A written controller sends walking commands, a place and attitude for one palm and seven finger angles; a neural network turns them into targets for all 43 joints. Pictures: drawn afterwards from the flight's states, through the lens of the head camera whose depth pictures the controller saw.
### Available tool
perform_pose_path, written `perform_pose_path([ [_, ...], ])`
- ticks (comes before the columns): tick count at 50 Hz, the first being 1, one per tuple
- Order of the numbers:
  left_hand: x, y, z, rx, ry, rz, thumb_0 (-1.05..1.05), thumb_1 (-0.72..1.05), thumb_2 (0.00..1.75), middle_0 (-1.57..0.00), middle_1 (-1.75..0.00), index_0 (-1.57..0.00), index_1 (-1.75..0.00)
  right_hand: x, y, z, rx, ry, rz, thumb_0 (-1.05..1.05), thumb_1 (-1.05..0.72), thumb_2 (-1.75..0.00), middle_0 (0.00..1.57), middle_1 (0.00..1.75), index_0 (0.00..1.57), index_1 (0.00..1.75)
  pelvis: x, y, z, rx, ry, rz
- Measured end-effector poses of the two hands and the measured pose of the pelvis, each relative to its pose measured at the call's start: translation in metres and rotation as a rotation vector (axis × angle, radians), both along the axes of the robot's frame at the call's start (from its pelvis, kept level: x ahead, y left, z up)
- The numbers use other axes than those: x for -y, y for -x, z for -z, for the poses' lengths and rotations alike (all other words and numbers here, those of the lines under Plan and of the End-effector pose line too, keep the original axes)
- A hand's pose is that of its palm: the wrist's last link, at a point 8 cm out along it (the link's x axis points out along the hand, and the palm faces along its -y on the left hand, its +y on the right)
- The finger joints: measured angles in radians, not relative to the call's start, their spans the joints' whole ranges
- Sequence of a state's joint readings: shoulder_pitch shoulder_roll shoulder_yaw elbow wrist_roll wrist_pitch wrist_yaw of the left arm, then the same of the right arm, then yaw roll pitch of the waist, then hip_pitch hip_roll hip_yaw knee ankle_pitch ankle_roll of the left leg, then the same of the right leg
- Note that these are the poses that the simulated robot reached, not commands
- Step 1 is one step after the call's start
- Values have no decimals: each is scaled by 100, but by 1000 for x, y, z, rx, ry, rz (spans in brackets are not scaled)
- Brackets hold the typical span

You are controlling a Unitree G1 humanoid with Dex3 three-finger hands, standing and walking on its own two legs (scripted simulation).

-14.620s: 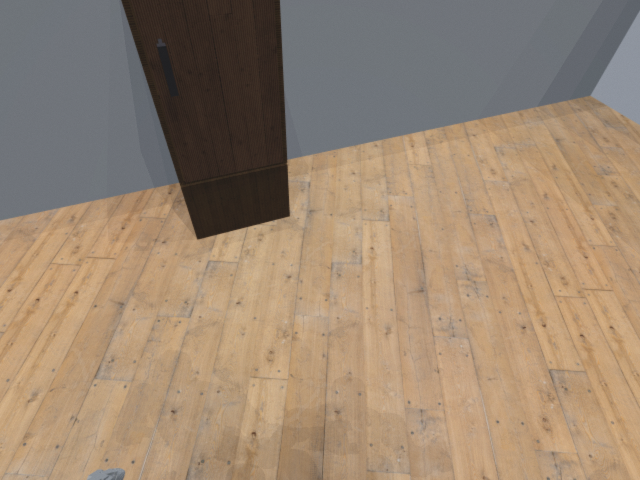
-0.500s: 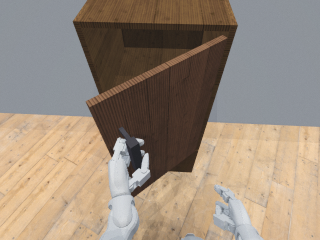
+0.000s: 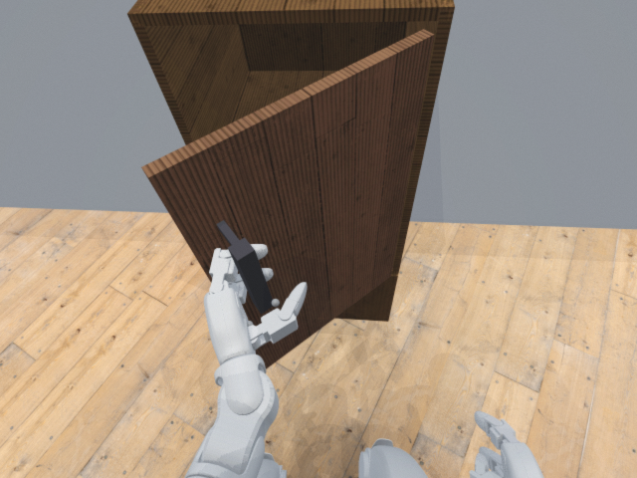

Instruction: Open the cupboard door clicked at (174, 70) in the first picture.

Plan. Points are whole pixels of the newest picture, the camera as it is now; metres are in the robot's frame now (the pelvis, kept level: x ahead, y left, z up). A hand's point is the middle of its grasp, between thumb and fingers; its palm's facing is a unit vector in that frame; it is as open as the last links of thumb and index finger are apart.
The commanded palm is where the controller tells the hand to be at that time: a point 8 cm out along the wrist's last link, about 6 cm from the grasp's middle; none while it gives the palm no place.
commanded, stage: open thumb and fingers to let go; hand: left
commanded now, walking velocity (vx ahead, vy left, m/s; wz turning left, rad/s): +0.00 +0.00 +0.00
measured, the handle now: (245, 268) +0.37 +0.10 +0.05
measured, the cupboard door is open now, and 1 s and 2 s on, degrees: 42 42 42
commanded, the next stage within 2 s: slide the hand sideways off the handle in 0.48 s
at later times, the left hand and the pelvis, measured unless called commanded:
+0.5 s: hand (270, 298) +0.33 +0.06 +0.05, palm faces +0.27 -0.96 -0.01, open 15.3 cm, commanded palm +0.29 +0.11 +0.04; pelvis -0.02 +0.04 +0.00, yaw -2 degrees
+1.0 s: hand (259, 328) +0.29 +0.07 +0.05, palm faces -0.18 -0.98 +0.03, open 16.3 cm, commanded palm +0.26 +0.13 +0.04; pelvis +0.00 +0.08 -0.01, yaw -3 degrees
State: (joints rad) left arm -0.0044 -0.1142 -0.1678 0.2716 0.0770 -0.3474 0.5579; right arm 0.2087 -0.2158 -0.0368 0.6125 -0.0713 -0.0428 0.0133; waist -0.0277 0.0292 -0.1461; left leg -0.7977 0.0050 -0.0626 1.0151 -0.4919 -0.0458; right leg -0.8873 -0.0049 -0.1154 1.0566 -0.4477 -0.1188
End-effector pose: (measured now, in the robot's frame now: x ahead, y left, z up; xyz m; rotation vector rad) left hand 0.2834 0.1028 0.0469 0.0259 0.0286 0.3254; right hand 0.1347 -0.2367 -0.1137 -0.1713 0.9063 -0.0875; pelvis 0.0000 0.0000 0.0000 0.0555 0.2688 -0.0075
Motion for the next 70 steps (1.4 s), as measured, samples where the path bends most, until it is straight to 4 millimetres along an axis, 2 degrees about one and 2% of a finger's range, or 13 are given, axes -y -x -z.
perform_pose_path([
  [9,2,1,-2,13,6,10,0,-27,40,-31,-120,-31,-121,-13,11,-1,27,-12,7,1,-90,-90,20,30,20,30,-8,14,1,19,2,12],
  [17,-7,-1,-3,24,12,7,-1,-45,32,-27,-97,-26,-98,-29,5,-10,67,-5,-10,1,-90,-90,20,30,20,30,-20,19,1,28,15,16],
  [24,-7,-6,-1,34,8,44,-1,-49,30,-24,-69,-24,-69,-42,1,-13,73,15,-17,1,-90,-90,20,30,20,30,-33,19,2,27,29,18],
  [31,-16,-10,-1,32,3,79,-1,-50,30,-32,-58,-30,-59,-58,2,-14,49,16,-28,1,-90,-90,20,30,20,30,-47,15,1,24,40,20],
  [37,-35,-6,1,65,-53,453,-1,-50,30,-24,-44,-15,-45,-67,9,-13,39,3,-19,1,-90,-90,20,30,20,30,-58,13,4,29,51,12],
  [40,-37,-4,0,47,2,540,-1,-50,30,-20,-38,-12,-39,-71,11,-13,44,-7,0,1,-90,-90,20,30,20,30,-66,12,4,37,57,14],
  [45,-32,1,-1,29,69,508,-1,-50,30,-14,-33,-14,-35,-79,9,-18,63,-16,6,1,-90,-90,20,30,20,30,-75,7,3,28,54,27],
  [51,-28,8,1,44,50,510,-1,-50,30,-11,-32,-15,-32,-85,-4,-21,88,-20,-3,1,-90,-90,20,30,20,30,-78,1,8,16,53,41],
  [61,-53,28,5,-1,39,477,-1,-50,30,-14,-30,-16,-31,-88,-31,-28,127,-16,-21,1,-90,-90,20,30,20,30,-74,-9,8,13,58,37],
  [70,-67,42,2,-1,39,455,-1,-50,30,-15,-30,-16,-31,-81,-48,-30,163,-7,-40,1,-90,-90,20,30,20,30,-66,-15,11,1,58,26],
])
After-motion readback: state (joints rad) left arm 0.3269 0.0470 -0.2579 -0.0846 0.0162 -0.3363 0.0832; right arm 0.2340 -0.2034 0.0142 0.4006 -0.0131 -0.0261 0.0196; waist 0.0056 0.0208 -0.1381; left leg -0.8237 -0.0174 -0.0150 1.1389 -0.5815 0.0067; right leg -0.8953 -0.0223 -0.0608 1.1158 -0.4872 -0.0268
